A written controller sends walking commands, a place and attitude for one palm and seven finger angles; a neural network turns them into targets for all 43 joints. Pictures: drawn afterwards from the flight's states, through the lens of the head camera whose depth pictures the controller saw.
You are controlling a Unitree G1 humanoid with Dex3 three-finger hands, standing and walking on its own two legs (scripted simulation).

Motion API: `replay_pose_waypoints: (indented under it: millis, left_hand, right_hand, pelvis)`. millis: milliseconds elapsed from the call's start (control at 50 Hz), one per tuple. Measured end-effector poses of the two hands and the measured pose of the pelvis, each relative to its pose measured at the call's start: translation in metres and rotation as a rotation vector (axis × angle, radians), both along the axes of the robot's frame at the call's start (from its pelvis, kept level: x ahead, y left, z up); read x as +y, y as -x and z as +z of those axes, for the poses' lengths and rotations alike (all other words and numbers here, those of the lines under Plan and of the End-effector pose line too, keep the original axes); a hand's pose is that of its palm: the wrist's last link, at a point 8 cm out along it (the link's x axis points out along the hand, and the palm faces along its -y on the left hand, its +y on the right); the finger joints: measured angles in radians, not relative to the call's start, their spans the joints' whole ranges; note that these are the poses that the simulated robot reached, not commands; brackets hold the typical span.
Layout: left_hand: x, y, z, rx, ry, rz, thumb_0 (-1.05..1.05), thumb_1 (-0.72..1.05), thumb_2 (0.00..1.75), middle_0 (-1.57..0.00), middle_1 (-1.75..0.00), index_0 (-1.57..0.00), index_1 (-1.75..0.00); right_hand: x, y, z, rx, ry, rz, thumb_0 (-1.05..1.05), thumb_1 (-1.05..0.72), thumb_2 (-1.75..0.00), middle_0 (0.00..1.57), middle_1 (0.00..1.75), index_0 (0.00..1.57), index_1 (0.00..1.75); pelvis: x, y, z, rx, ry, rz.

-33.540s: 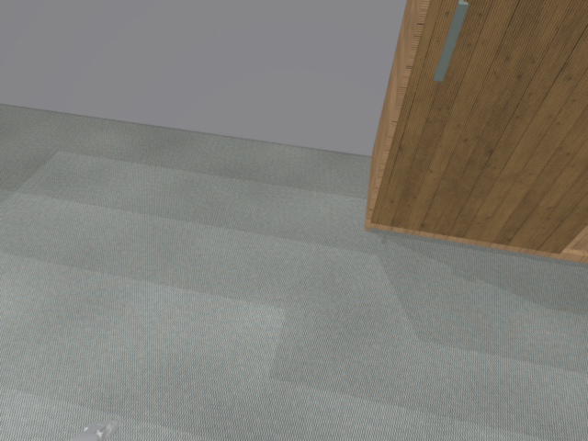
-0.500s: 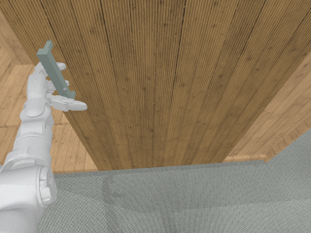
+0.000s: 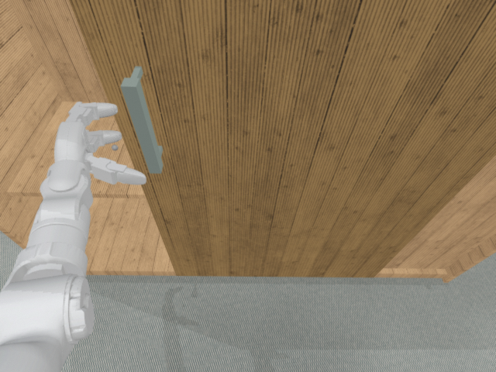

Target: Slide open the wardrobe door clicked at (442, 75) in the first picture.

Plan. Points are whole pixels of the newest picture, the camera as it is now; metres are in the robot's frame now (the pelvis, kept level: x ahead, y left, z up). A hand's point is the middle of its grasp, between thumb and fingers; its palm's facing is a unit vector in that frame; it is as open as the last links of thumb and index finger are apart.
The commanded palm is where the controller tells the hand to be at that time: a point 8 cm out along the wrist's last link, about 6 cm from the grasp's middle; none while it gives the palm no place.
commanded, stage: slip the hand off the handle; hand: left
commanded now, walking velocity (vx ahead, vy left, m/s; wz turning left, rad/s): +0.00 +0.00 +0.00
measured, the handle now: (147, 124) +0.51 +0.20 +0.10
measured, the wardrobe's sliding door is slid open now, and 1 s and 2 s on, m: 0.45 0.45 0.45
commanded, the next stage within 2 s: draw the hand back to the body in 0.84 s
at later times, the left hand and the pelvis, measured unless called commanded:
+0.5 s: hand (100, 174) +0.40 +0.25 +0.10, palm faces +0.24 -0.96 -0.16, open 14.7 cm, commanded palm +0.35 +0.29 +0.11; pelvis -0.01 -0.02 +0.00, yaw -1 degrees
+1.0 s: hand (71, 218) +0.31 +0.26 +0.10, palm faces +0.26 -0.96 -0.10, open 14.7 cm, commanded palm +0.27 +0.30 +0.12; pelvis -0.01 -0.03 +0.00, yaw +2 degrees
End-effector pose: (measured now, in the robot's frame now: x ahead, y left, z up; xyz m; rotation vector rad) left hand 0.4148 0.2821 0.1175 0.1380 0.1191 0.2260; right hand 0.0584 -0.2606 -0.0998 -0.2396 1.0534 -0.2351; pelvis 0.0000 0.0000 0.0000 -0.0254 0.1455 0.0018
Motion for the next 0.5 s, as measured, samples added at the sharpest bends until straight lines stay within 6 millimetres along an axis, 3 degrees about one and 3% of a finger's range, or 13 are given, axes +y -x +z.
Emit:
replay_pose_waypoints:
  millis: [100, 220, 320, 500]
  left_hand:
    - [0.007, 0.001, -0.005, 0.009, -0.002, 0.021, -0.01, -0.55, 0.20, -0.26, -1.15, -0.25, -1.15]
    - [0.020, 0.003, 0.003, -0.022, -0.026, 0.031, -0.01, -0.55, 0.20, -0.26, -1.15, -0.25, -1.15]
    - [0.015, 0.017, 0.004, -0.015, -0.017, -0.008, -0.01, -0.55, 0.20, -0.25, -1.15, -0.25, -1.15]
    - [0.011, 0.051, -0.011, -0.006, -0.012, 0.029, -0.01, -0.55, 0.20, -0.26, -1.15, -0.25, -1.15]
  right_hand:
    - [-0.001, 0.006, 0.001, 0.004, 0.012, -0.004, 0.01, -0.90, -0.90, 0.20, 0.30, 0.20, 0.30]
    - [-0.007, 0.021, 0.000, 0.029, 0.021, -0.021, 0.01, -0.90, -0.90, 0.20, 0.30, 0.20, 0.30]
    - [-0.012, 0.028, -0.002, 0.043, 0.012, -0.034, 0.01, -0.90, -0.90, 0.20, 0.30, 0.20, 0.30]
    - [-0.020, 0.001, 0.004, -0.049, 0.011, -0.014, 0.01, -0.90, -0.90, 0.20, 0.30, 0.20, 0.30]
  pelvis:
    - [0.000, 0.004, -0.001, 0.003, 0.000, -0.002]
    - [-0.003, 0.007, -0.002, 0.011, 0.002, -0.005]
    - [-0.006, 0.005, -0.001, 0.003, 0.002, -0.008]
    - [-0.016, 0.006, 0.001, -0.026, -0.006, -0.010]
